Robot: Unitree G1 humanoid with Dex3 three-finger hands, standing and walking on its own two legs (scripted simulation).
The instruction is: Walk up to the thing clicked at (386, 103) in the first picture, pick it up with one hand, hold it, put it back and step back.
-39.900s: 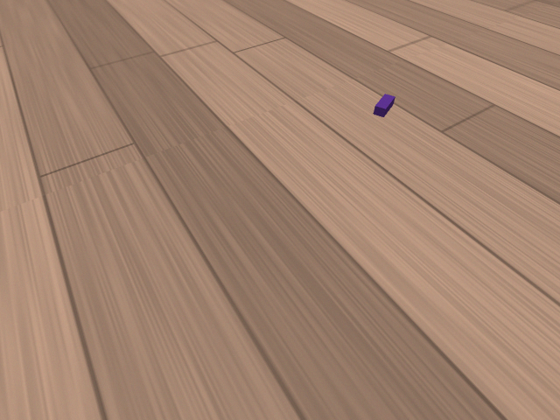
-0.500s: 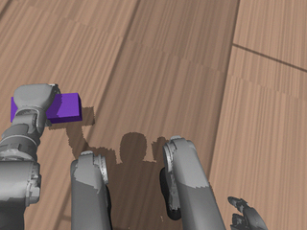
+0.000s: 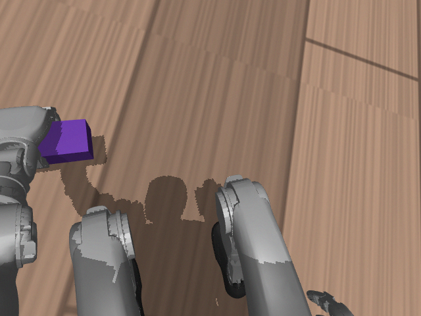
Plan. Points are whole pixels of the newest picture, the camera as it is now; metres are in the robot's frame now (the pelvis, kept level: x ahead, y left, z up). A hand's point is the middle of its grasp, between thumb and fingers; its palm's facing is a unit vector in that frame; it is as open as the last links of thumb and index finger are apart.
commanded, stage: crouch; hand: left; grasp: from above
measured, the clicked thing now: (44, 144) +0.48 +0.25 -0.21
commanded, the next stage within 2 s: lower in 0.08 s
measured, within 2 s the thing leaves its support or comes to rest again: rests again in 1.18 s
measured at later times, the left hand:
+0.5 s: hand (44, 148) +0.47 +0.26 -0.22, palm faces -0.49 -0.02 -0.87, open 9.8 cm
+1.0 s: hand (55, 147) +0.49 +0.25 -0.27, palm faces -0.48 -0.04 -0.88, open 9.8 cm
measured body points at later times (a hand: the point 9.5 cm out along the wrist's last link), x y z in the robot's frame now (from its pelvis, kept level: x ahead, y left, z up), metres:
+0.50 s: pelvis +0.00 +0.00 -0.03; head +0.27 +0.06 +0.33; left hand +0.50 +0.26 -0.17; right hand +0.03 -0.28 -0.12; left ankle +0.08 +0.13 -0.32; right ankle +0.11 -0.14 -0.32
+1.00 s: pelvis +0.01 +0.01 -0.05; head +0.29 +0.07 +0.30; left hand +0.51 +0.25 -0.22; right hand +0.01 -0.27 -0.13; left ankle +0.08 +0.13 -0.32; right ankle +0.11 -0.14 -0.32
